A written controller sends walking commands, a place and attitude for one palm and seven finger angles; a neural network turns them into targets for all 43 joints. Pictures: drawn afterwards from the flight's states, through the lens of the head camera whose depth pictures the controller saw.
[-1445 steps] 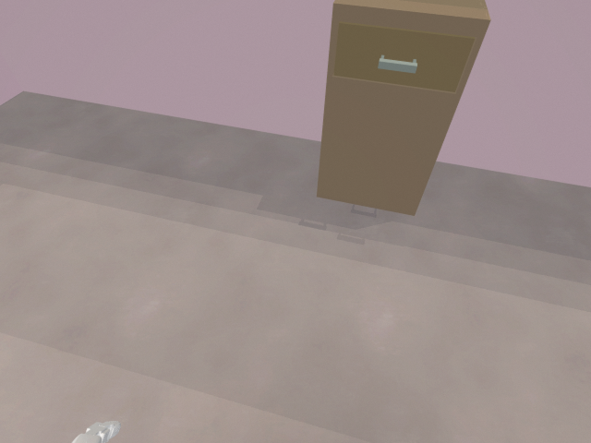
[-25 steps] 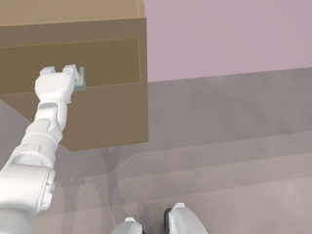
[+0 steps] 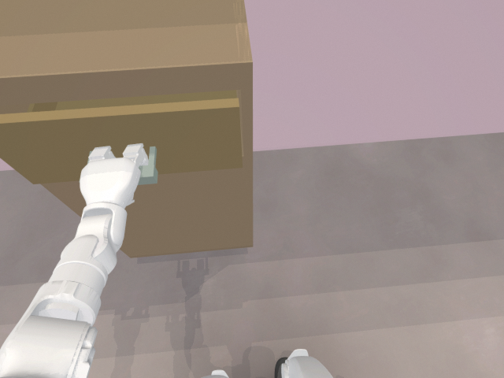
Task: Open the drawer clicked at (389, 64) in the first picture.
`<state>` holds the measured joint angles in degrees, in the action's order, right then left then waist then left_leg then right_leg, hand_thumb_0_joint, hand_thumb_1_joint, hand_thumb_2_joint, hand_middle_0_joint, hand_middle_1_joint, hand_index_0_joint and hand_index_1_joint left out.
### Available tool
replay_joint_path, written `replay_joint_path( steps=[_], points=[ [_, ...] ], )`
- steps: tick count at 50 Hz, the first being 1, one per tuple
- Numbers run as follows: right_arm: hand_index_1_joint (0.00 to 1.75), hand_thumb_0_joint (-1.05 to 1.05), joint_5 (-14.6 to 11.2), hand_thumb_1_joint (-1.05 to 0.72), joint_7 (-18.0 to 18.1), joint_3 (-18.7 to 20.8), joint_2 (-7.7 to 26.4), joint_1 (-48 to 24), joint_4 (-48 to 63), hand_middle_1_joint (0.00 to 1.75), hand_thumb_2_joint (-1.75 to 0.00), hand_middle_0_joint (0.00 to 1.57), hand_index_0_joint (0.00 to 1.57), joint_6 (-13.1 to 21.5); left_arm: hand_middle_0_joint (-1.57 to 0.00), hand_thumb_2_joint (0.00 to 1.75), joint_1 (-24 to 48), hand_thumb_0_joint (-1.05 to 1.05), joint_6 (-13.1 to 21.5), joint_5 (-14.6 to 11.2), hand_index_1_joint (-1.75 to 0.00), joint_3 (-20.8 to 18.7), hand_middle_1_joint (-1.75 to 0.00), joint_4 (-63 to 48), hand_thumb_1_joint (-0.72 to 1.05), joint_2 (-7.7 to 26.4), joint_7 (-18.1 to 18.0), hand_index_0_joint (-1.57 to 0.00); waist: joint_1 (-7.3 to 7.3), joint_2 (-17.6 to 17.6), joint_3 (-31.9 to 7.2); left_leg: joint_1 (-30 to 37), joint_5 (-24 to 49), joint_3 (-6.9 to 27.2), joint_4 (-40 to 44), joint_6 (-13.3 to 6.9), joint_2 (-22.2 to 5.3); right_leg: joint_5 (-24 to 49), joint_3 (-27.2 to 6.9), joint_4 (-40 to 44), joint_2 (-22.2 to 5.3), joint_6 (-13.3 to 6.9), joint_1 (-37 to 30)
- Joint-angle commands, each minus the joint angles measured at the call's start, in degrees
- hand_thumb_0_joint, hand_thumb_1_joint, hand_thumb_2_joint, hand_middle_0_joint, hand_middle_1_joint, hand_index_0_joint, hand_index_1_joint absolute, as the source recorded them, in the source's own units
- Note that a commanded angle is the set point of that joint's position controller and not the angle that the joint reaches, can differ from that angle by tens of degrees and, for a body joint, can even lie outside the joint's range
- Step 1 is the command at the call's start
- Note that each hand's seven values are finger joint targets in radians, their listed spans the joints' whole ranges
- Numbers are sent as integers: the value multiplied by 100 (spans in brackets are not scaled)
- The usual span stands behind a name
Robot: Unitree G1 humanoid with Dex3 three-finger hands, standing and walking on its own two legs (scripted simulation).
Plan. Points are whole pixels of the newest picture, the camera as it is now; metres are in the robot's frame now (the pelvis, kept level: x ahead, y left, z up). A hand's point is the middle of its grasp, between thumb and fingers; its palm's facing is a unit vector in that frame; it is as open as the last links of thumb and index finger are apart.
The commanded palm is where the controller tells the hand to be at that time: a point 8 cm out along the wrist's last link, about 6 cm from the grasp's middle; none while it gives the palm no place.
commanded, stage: pull the drawer open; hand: left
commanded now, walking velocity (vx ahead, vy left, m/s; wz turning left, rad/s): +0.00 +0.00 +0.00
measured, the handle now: (121, 165) +0.47 +0.24 +0.00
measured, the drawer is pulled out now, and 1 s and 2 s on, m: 0.03 0.10 0.30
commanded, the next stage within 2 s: none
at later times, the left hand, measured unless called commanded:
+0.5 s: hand (124, 204) +0.40 +0.23 -0.03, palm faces -0.06 -0.02 -1.00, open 5.5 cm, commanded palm +0.38 +0.22 +0.02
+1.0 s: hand (121, 231) +0.35 +0.23 -0.03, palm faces -0.03 -0.07 -1.00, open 5.6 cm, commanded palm +0.30 +0.22 +0.02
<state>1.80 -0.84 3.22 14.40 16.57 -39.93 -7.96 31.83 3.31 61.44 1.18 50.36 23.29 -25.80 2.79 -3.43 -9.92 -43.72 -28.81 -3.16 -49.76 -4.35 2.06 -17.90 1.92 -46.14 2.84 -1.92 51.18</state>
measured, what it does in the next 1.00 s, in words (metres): stands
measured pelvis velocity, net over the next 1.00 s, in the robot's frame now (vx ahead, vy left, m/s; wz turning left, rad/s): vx -0.01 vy -0.01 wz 0.00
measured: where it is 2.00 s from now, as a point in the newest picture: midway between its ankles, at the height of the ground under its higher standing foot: outside the picture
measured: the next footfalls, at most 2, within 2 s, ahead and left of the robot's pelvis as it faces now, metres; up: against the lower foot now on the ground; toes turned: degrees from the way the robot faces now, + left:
none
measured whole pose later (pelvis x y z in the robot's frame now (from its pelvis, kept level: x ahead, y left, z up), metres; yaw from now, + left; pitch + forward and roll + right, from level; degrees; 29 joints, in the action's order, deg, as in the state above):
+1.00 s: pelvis -0.01 -0.01 +0.00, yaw +0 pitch +20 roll +0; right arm 0.6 -0.3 4.0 14.8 15.6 -39.2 -6.6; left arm 17.5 3.4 60.3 0.4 39.4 21.6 -27.6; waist 1.8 -3.2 -9.3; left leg -40.1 -27.2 -3.8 -47.8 -3.7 2.0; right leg -16.5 1.1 -45.4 3.1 -2.9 48.4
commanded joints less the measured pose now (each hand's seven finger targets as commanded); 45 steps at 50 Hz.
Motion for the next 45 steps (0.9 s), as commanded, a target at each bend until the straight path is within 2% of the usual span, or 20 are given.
replay_joint_path(
  steps=[1, 3, 5, 6, 7, 8, 11, 12, 15, 16, 18, 20, 22, 25, 27, 33, 35, 40, 44, 45],
  points=[
    [30, 0, -5, -90, 38, 280, 862, 458, 451, 30, -90, 20, 20, 55, -40, 90, 564, 0, 2, -61, -135, -465, -135, -1122, 90, 1079, -231, -40, -189, 214, -2435, 878, 4042, 495, 501, 351, -217, 2766, -311, 116, -119, -71, -2632],
    [30, 0, -31, -90, 42, 289, 826, 351, 513, 30, -90, 20, 20, 67, -40, 90, 420, 0, -48, -35, -135, -248, -135, -1297, 90, 768, -261, -40, -137, 204, -2238, 987, 4000, 493, 543, 372, -221, 2675, -268, 187, -109, -67, -2534],
    [30, 0, 2, -90, 119, 265, 877, 407, 238, 30, -90, 20, 20, 95, -40, 90, 2190, 0, -9, 90, -135, -125, -135, -991, 90, 959, -357, -40, 321, 183, -1721, 857, 3436, 533, 384, 382, -216, 2173, -176, 132, -103, -39, -1806],
    [30, 0, 39, -90, 111, 252, 889, 440, 240, 30, -90, 20, 20, 117, -40, 90, 1986, 0, -24, 142, -135, -284, -135, -852, 90, 1098, -395, -40, 174, 100, -1806, 797, 3325, 521, 394, 380, -181, 2013, -154, 75, -101, -55, -1842],
    [30, 0, 38, -90, 112, 241, 876, 402, 226, 30, -90, 20, 20, 116, -40, 90, 1685, 0, -77, 173, -135, -372, -135, -631, 90, 1158, -411, -40, 90, 204, -1908, 803, 3343, 517, 383, 395, -158, 1992, -158, 46, -89, -75, -1914],
    [30, 0, 42, -90, 120, 236, 864, 356, 253, 30, -90, 20, 20, 117, -40, 90, 1787, 0, -112, 203, -135, -319, -135, -665, 90, 1130, -437, -40, 79, 91, -2080, 882, 3378, 516, 369, 426, -142, 1999, -158, 35, -92, -80, -1908],
    [30, 0, 49, -90, 109, 271, 806, 407, 252, 30, -90, 20, 20, 145, -40, 90, 2129, 0, -144, 200, -135, -101, -135, -713, 90, 874, -440, -40, 114, -221, -2389, 1230, 3842, 607, 273, 526, -174, 2035, -101, -50, -93, -70, -1740],
    [30, 0, 37, -90, 108, 275, 803, 401, 236, 30, -90, 20, 20, 143, -40, 90, 2128, 0, -157, 138, -135, -83, -135, -591, 90, 828, -409, -40, 142, -85, -2338, 1176, 3773, 571, 239, 510, -157, 2049, -110, -24, -80, -62, -1760],
    [30, 0, 33, -90, 158, 238, 814, 353, 305, 30, -90, 20, 20, 169, -40, 90, 2337, 0, -95, 23, -135, -274, -135, -573, 90, 1132, -324, -40, 134, 196, -2437, 738, 3181, 509, 268, 389, -65, 2111, -210, -19, -109, -53, -2183],
    [30, 0, 25, -90, 168, 230, 800, 367, 302, 30, -90, 20, 20, 181, -40, 90, 2337, 0, -63, 39, -135, -237, -135, -532, 90, 1114, -304, -40, 121, 170, -2488, 693, 3062, 494, 277, 369, -52, 2102, -225, -36, -124, -43, -2223],
    [30, 0, -4, -90, 175, 219, 785, 351, 312, 30, -90, 20, 20, 225, -40, 90, 2322, 0, 7, 14, -135, -102, -135, -399, 90, 942, -251, -40, 137, 168, -2278, 591, 2863, 496, 298, 355, -45, 1944, -211, -12, -121, -52, -2110],
    [30, 0, 8, -90, 181, 210, 810, 337, 301, 30, -90, 20, 20, 254, -40, 90, 2375, 0, 92, 15, -135, -207, -135, -349, 90, 1090, -241, -40, 133, 144, -2237, 480, 2687, 486, 272, 326, -32, 1827, -237, -15, -122, -63, -2053],
    [30, 0, -10, -90, 182, 207, 800, 379, 310, 30, -90, 20, 20, 295, -40, 90, 2438, 0, 151, 66, -135, -110, -135, -310, 90, 1024, -253, -40, 170, 142, -2154, 391, 2381, 480, 288, 305, -23, 1615, -251, 18, -125, -60, -1959],
    [30, 0, 3, -90, 173, 224, 825, 440, 272, 30, -90, 20, 20, 353, -40, 90, 2540, 0, 241, 84, -135, -168, -135, -298, 90, 1079, -291, -40, 198, 221, -2280, 319, 2201, 500, 270, 283, -21, 1482, -259, 4, -127, -65, -1952],
    [30, 0, 10, -90, 167, 234, 835, 488, 237, 30, -90, 20, 20, 375, -40, 90, 2644, 0, 277, 118, -135, -155, -135, -343, 90, 1106, -326, -40, 191, 41, -2427, 393, 2236, 527, 256, 315, -29, 1452, -255, -37, -130, -70, -1877],
    [30, 0, 5, -90, 137, 268, 856, 587, 121, 30, -90, 20, 20, 440, -40, 90, 2719, 0, 266, 83, -135, -86, -135, -173, 90, 1013, -377, -40, 284, 151, -2333, 226, 1980, 497, 235, 263, -24, 1280, -276, 35, -123, -54, -1807],
    [30, 0, 6, -90, 123, 264, 892, 556, 171, 30, -90, 20, 20, 421, -40, 90, 2252, 0, 272, 16, -135, -341, -135, -192, 90, 1212, -340, -40, 94, 308, -2538, 192, 2069, 487, 299, 246, -4, 1434, -301, 29, -122, -75, -2167],
    [30, 0, -50, -90, 90, 295, 807, 368, 413, 30, -90, 20, 20, 361, -40, 90, 815, 0, 335, -144, -135, -292, -135, -778, 90, 897, -204, -40, -223, 138, -2693, 416, 2557, 395, 483, 259, -17, 2014, -383, 127, -135, -105, -2718],
    [30, 0, -131, -90, 83, 314, 798, 118, 605, 30, -90, 20, 20, 344, -40, 90, -111, 0, 313, -194, -135, -154, -135, -1487, 90, 579, -246, -40, -222, 428, -2177, 523, 2503, 379, 665, 244, -86, 1931, -386, 327, -122, -95, -2724],
    [30, 0, -137, -90, 79, 304, 813, 49, 653, 30, -90, 20, 20, 336, -40, 90, -354, 0, 308, -188, -135, -243, -135, -1708, 90, 643, -274, -40, -293, 359, -2185, 549, 2618, 391, 699, 255, -85, 1986, -383, 311, -124, -119, -2782]
  ],
)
